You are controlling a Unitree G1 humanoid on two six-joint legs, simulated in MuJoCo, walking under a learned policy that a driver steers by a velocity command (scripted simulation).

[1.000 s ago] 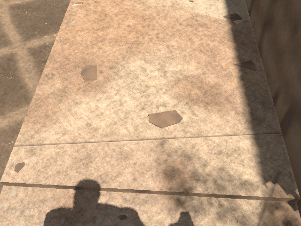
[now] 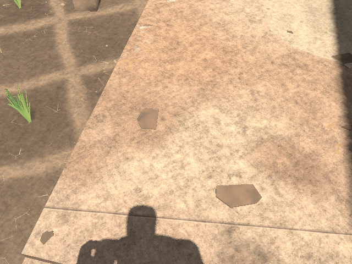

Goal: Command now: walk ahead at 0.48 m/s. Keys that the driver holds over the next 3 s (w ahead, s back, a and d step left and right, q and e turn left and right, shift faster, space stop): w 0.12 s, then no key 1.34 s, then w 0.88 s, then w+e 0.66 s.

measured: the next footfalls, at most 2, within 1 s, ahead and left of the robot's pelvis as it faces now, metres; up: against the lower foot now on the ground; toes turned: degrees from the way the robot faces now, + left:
left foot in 0.32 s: +0.38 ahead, +0.15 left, +0.04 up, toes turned +3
right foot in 0.62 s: +0.27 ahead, -0.09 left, +0.03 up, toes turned -1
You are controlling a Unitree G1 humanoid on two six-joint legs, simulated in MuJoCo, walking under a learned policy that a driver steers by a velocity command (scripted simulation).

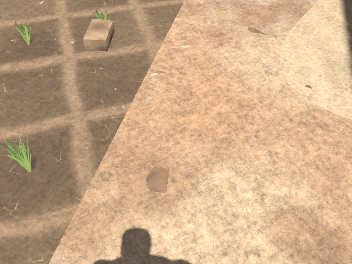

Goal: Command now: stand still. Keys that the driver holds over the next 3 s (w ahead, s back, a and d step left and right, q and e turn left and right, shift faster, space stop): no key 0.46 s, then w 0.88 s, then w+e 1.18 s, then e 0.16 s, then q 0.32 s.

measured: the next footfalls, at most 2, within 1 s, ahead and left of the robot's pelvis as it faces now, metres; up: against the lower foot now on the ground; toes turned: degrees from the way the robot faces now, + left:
right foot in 0.88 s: +0.14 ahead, -0.15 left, +0.04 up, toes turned +1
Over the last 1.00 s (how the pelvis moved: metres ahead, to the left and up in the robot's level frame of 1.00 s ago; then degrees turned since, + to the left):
0.24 0.04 0.01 -1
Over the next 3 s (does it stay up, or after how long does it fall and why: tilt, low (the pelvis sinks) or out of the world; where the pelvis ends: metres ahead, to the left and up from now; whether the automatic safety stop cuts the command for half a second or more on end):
stays up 1.04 -0.24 0.03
